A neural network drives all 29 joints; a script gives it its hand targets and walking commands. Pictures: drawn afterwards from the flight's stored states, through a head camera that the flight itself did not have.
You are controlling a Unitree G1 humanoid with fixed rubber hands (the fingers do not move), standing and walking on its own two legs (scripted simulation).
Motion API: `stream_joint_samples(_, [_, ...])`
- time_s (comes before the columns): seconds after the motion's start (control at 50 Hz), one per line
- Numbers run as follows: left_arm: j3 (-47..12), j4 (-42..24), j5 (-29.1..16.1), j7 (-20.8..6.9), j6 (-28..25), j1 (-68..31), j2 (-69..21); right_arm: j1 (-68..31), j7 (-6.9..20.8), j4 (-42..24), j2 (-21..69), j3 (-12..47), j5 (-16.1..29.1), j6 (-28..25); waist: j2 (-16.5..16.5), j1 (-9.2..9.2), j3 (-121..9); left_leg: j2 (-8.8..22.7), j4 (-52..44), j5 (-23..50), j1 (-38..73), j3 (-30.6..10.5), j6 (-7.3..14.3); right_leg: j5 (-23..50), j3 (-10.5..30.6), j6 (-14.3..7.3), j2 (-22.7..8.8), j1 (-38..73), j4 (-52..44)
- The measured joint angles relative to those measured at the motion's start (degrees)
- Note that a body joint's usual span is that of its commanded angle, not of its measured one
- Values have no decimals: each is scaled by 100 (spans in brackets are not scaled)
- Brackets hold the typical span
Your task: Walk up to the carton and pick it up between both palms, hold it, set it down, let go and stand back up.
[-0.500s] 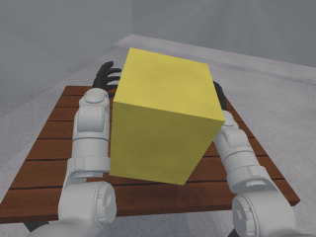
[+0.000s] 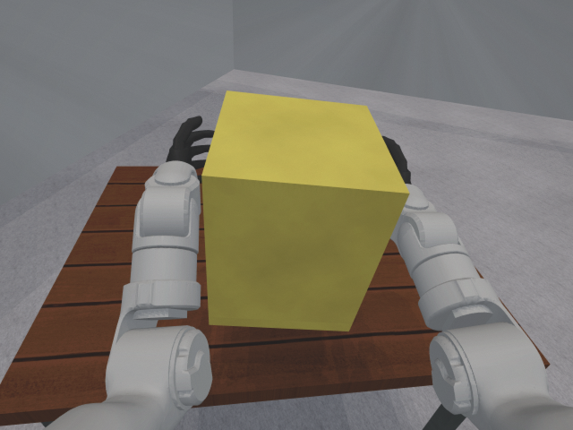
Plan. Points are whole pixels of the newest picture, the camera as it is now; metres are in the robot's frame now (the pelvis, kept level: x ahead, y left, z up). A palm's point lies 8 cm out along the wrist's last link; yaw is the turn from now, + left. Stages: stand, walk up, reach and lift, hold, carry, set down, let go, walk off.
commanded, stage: reach and lift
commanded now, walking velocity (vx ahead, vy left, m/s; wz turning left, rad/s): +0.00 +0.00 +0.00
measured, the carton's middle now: (289, 213) +0.36 +0.00 +0.18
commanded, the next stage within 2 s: hold in 0.64 s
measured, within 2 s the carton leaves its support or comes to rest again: neither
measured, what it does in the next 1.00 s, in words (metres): stands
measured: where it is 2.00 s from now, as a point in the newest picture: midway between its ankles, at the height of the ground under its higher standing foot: outside the picture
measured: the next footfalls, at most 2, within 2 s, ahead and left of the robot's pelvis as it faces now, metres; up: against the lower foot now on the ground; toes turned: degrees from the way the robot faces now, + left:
none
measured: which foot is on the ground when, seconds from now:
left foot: down 0.00-1.00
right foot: down 0.00-1.00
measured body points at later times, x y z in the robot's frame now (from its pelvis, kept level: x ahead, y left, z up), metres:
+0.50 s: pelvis +0.00 +0.00 +0.00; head -0.08 +0.03 +0.44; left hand +0.39 +0.14 +0.27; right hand +0.38 -0.16 +0.25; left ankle +0.04 +0.10 -0.75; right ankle -0.01 -0.11 -0.75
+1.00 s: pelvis +0.00 -0.01 +0.00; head -0.09 +0.02 +0.44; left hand +0.39 +0.14 +0.28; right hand +0.38 -0.16 +0.28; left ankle +0.04 +0.10 -0.75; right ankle -0.01 -0.11 -0.75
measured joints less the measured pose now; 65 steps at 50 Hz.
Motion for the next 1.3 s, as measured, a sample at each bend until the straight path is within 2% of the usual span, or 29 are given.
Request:
stream_joint_samples(0.14, [-136, -363, -151, 101, 151, 68, 22, 45, -105, -413, -170, 249, 285, 189, 118, -14, -167, 33, 72, -55, -135, 18, -9, 17, 44, 0, 35, -104, -29])
stream_joint_samples(0.28, [180, -106, -39, 49, 318, -76, -96, -154, -105, -200, -235, 291, 317, 548, 181, 39, -218, 26, 29, -60, -29, 56, 0, -11, 102, 0, 31, -54, 8])
stream_joint_samples(0.42, [-42, -256, -280, 159, 363, -42, 60, -180, -217, -435, -286, 390, 418, 670, 235, 30, -413, 47, 90, -62, -214, -1, -30, 4, 71, -22, 62, -198, 7])
stream_joint_samples(0.58, [194, 254, -187, 43, 476, -386, 97, -544, -185, 16, -257, 198, 344, 930, 221, 55, -454, 42, 61, -26, -204, -12, -36, -5, 84, -39, 66, -232, 66])
stream_joint_samples(0.7, [-3, 199, -325, 116, 432, -411, 180, -593, -222, -130, -396, 360, 465, 962, 272, 66, -579, 57, 104, -20, -368, -44, -47, 32, 78, -46, 91, -362, 43])
stream_joint_samples(0.84, [160, 368, -256, 113, 545, -513, 141, -812, -198, 193, -413, 336, 528, 1082, 284, 89, -631, 49, 88, -16, -352, -51, -46, 23, 99, -49, 92, -363, 57])
stream_joint_samples(1.14, [36, 174, -359, 159, 716, -457, 173, -804, -278, -46, -535, 515, 721, 1314, 286, 57, -752, 56, 172, -68, -406, -128, -57, 31, 94, -52, 127, -346, 8])
stream_joint_samples(1.3, [77, 252, -336, 161, 779, -508, 162, -913, -271, 87, -542, 463, 747, 1401, 310, 55, -803, 49, 193, -77, -425, -121, -49, 18, 134, -46, 128, -384, 53])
